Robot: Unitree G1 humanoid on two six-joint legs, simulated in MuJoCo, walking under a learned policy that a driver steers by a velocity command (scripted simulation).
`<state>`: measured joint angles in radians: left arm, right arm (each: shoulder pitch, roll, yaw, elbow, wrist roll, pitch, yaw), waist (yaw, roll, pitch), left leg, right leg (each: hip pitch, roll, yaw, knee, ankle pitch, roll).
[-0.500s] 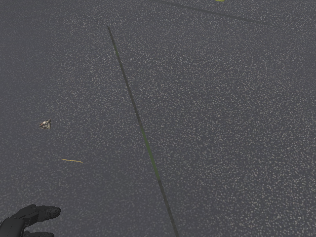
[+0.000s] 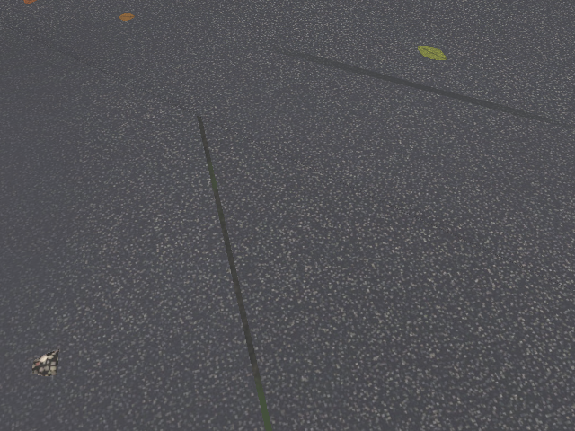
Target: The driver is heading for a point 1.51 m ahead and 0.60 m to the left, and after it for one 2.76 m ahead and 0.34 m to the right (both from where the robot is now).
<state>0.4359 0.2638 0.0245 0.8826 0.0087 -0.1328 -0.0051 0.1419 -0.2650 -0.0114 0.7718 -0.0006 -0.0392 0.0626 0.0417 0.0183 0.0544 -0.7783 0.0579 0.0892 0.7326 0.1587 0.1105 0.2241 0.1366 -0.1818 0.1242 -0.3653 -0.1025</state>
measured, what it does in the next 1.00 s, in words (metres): walks ahead, turning left: left foot, then right foot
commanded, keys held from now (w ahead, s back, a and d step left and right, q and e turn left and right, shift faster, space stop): w+q+shift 0.76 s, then w+shift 0.08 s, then w+e+shift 0.16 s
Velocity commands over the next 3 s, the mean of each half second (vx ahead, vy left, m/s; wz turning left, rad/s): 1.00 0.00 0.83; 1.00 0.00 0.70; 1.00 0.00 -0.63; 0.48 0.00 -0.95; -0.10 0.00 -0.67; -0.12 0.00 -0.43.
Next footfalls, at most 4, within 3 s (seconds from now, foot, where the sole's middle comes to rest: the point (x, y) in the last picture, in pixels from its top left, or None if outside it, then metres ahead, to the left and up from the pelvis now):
0.10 left None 0.29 0.05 -0.76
0.52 right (322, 316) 0.74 -0.02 -0.76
0.96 left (166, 253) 0.92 0.41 -0.76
1.42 right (139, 143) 1.35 0.58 -0.76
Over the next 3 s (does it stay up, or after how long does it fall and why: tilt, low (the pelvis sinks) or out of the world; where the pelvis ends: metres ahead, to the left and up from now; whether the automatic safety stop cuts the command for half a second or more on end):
stays up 1.41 0.80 0.02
